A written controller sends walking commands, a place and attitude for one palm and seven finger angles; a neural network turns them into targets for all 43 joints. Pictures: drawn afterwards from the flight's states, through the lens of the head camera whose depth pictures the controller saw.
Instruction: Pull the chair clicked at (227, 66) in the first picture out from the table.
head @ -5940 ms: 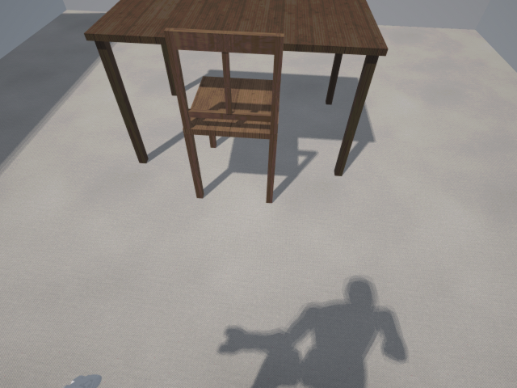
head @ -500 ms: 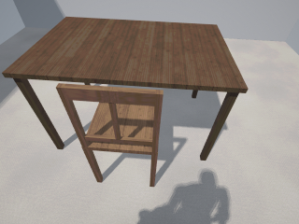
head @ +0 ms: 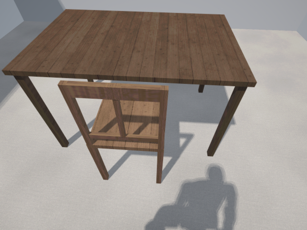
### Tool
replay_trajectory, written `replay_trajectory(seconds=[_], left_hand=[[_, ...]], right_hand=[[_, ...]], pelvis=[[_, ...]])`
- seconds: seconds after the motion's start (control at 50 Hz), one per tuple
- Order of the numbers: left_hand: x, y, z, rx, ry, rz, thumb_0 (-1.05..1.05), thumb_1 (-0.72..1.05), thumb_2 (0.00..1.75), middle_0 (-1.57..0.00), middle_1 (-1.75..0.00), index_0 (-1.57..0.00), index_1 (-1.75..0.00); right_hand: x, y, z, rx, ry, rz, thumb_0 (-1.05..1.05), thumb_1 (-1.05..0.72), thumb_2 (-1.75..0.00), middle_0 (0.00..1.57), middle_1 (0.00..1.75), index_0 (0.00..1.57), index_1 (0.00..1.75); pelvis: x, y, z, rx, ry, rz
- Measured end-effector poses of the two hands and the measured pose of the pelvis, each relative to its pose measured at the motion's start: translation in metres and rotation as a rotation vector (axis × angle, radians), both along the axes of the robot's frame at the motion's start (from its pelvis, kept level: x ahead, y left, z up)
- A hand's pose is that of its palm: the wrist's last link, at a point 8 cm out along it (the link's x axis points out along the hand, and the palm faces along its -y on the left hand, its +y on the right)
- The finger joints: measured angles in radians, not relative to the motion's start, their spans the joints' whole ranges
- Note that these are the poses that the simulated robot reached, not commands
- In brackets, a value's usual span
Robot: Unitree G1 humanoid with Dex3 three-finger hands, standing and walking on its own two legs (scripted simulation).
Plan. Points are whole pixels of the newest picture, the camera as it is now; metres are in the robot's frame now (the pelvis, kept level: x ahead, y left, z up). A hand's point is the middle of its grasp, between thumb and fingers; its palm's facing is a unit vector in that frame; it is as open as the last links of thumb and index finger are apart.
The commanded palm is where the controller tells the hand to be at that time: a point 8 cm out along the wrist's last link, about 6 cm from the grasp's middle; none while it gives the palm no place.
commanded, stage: look again from close up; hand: left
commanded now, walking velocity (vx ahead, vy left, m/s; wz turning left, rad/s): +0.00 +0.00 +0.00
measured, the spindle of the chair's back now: (119, 118) +0.55 +0.18 -0.12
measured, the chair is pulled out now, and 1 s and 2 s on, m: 0.00 0.00 0.00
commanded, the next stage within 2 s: shuffle to correct the standing spot in 0.08 s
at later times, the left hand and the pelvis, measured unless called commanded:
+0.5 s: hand out of the picture +0.00 +0.16 -0.18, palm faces +0.05 -0.99 -0.15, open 7.3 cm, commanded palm none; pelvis +0.04 +0.00 -0.01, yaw -1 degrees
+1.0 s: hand out of the picture +0.12 +0.18 -0.18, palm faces +0.09 -0.97 -0.21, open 7.3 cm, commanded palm none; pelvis +0.12 +0.01 -0.01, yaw +2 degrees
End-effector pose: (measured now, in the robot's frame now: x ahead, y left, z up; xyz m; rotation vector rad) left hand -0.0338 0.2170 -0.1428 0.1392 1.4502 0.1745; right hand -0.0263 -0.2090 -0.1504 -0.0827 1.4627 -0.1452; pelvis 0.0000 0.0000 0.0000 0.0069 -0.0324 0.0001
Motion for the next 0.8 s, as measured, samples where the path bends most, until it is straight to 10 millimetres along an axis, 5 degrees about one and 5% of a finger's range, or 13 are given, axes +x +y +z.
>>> replay_trajectory(seconds=[0.3, 0.58, 0.68, 0.8], left_hand=[[0.016, -0.017, -0.002, -0.028, -0.036, -0.002, 0.0, 0.91, 0.9, -0.2, -0.3, -0.2, -0.3], [0.047, -0.01, -0.008, -0.035, 0.01, 0.019, 0.0, 0.91, 0.9, -0.2, -0.3, -0.2, -0.3], [0.069, -0.009, -0.011, -0.02, -0.01, 0.046, 0.0, 0.91, 0.9, -0.2, -0.3, -0.2, -0.3], [0.077, -0.005, -0.02, -0.041, 0.042, 0.077, 0.0, 0.91, 0.9, -0.2, -0.3, -0.2, -0.3]], right_hand=[[0.011, -0.003, -0.002, 0.005, -0.024, -0.005, 0.01, -0.91, -0.9, 0.2, 0.3, 0.2, 0.3], [0.028, -0.001, -0.004, -0.015, 0.027, -0.039, 0.01, -0.91, -0.9, 0.2, 0.3, 0.2, 0.3], [0.051, -0.001, -0.01, -0.01, 0.049, -0.013, 0.01, -0.91, -0.9, 0.2, 0.3, 0.2, 0.3], [0.115, 0.003, -0.008, -0.056, -0.035, 0.032, 0.01, -0.91, -0.9, 0.2, 0.3, 0.2, 0.3]], pelvis=[[0.006, -0.005, -0.001, -0.002, 0.008, -0.008], [0.059, -0.002, -0.007, -0.002, 0.028, -0.017], [0.08, -0.003, -0.013, -0.02, 0.035, 0.008], [0.102, 0.011, -0.016, -0.016, 0.019, 0.008]])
